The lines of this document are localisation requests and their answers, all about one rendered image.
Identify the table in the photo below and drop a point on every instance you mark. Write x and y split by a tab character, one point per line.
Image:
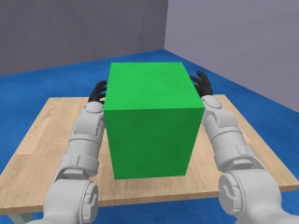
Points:
26	179

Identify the robot left upper arm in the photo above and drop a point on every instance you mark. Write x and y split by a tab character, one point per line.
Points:
70	201

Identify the robot right upper arm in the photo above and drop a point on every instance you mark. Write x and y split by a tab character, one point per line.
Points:
253	197

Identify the carton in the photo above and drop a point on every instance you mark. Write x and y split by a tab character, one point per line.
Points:
152	113

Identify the robot right hand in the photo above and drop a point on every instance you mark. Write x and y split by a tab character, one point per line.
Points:
204	87

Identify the left robot forearm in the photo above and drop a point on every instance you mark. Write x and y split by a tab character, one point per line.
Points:
81	157

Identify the robot left hand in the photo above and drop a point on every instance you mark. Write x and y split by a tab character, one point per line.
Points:
96	95

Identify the right robot forearm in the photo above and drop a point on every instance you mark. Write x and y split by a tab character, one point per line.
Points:
230	147

